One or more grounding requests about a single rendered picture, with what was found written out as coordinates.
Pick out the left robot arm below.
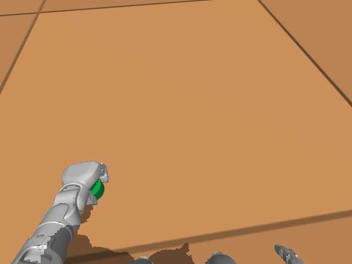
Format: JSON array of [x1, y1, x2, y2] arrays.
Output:
[[11, 181, 90, 264]]

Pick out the right robot hand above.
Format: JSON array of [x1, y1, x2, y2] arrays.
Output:
[[274, 245, 305, 264]]

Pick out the left robot hand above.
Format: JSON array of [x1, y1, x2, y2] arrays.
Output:
[[62, 161, 109, 206]]

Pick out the tin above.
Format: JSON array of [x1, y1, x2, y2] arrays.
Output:
[[90, 179, 105, 200]]

